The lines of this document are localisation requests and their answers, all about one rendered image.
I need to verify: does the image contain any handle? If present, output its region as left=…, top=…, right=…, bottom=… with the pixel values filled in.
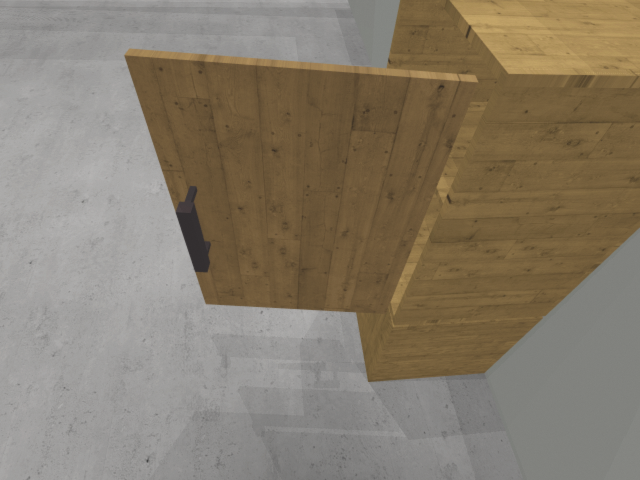
left=176, top=186, right=211, bottom=272

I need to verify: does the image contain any cupboard door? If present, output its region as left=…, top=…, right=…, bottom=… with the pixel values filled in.
left=124, top=48, right=479, bottom=314

